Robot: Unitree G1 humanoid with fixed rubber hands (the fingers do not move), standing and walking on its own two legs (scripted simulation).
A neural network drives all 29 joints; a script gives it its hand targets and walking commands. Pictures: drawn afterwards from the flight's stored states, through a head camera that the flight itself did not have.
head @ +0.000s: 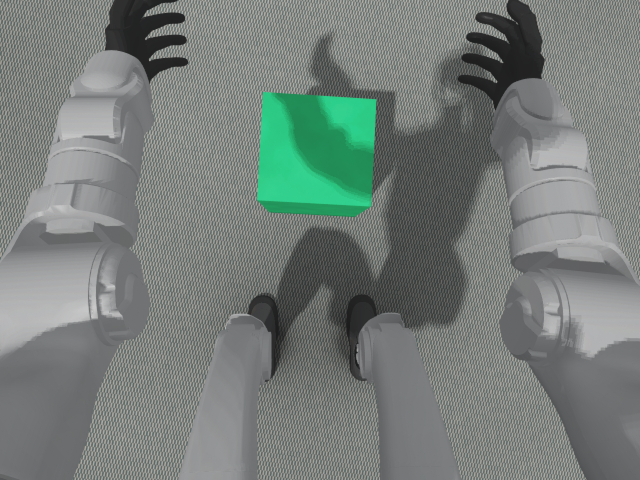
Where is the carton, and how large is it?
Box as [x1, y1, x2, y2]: [257, 92, 375, 216]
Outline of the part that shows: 263,92 257,200 270,212 354,216 369,207 371,200 375,99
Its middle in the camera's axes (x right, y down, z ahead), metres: -0.01 -0.16 +0.84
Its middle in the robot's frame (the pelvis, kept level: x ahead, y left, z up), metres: +0.54 -0.01 -0.52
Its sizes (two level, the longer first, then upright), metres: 0.210 0.200 0.250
